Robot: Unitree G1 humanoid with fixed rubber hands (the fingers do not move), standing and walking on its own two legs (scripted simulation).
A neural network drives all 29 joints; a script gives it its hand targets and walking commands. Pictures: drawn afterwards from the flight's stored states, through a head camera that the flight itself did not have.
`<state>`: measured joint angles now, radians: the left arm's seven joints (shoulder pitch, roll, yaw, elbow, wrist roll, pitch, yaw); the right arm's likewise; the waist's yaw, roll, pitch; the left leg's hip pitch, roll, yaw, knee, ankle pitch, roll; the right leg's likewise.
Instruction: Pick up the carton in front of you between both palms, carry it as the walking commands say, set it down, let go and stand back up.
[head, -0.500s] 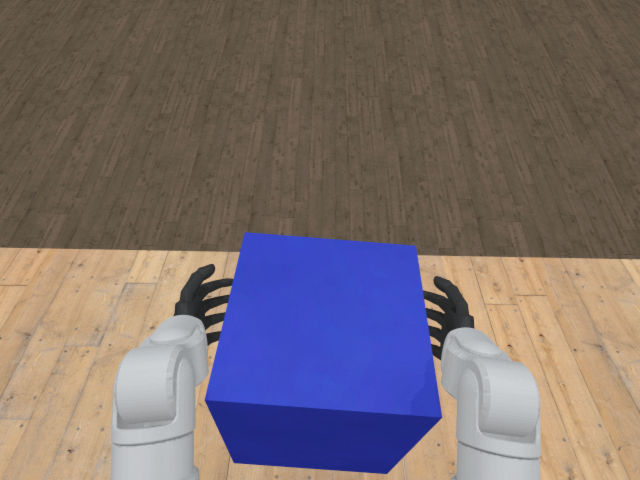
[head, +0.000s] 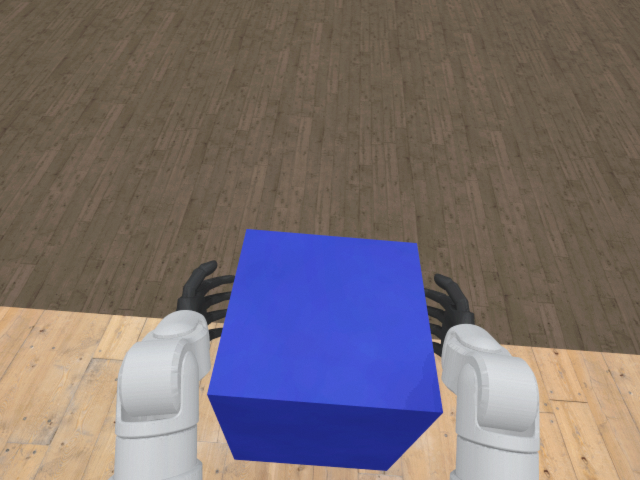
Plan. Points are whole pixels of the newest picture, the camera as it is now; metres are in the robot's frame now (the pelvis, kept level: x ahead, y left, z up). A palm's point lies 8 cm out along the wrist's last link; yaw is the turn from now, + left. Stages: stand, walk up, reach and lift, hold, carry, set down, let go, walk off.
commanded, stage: carry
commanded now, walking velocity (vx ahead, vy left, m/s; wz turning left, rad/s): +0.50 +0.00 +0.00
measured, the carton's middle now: (320, 357) +0.27 +0.01 +0.01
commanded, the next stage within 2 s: none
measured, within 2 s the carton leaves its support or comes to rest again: neither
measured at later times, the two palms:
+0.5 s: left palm (244, 133) +0.60 +0.15 +0.13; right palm (424, 144) +0.60 -0.15 +0.13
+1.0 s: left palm (263, 26) +1.02 +0.17 +0.15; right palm (391, 31) +1.01 -0.13 +0.16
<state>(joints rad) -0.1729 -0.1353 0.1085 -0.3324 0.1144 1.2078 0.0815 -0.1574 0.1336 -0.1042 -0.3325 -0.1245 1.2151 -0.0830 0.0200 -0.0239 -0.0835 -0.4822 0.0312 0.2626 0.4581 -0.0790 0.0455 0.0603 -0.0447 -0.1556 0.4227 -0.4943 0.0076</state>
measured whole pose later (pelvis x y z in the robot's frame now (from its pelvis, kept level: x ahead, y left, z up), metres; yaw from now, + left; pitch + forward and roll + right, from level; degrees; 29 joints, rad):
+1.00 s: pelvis +0.63 +0.02 +0.00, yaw +0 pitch +5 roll +0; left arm -0.85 0.04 0.24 0.09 0.04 1.32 0.14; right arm -0.86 -0.02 -0.24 0.13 -0.08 1.32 -0.11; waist -0.02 -0.04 0.00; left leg -0.53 0.02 0.17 0.65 -0.28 0.10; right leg -0.31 -0.06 -0.07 0.97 -0.49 -0.02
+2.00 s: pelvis +1.26 +0.04 +0.09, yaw +0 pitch +5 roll -2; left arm -0.92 0.00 0.33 0.10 0.11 1.35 0.13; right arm -0.90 -0.05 -0.25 0.14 -0.01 1.35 -0.16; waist -0.09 0.04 0.00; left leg -0.19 0.03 0.09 0.47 -0.51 0.03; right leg -0.68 -0.01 -0.10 0.81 -0.41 -0.04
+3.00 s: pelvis +1.89 +0.03 +0.18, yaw +1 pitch +5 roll +1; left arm -0.93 0.01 0.29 0.09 0.04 1.34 0.17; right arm -0.93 -0.01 -0.33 0.07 -0.11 1.40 -0.12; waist 0.11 -0.03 0.03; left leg -0.75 0.02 0.07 0.99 -0.46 0.05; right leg -0.23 -0.01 -0.12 0.51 -0.51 -0.04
